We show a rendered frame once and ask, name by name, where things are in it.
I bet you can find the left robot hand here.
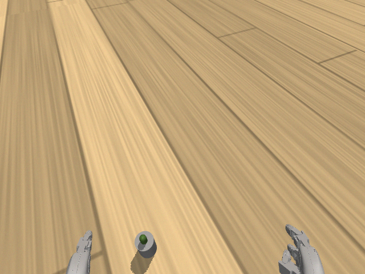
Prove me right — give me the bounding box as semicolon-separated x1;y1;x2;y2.
66;230;92;274

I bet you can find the right robot hand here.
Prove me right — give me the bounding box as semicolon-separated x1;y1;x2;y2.
278;224;325;274

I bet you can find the bottle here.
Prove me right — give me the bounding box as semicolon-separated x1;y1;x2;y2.
135;231;157;259

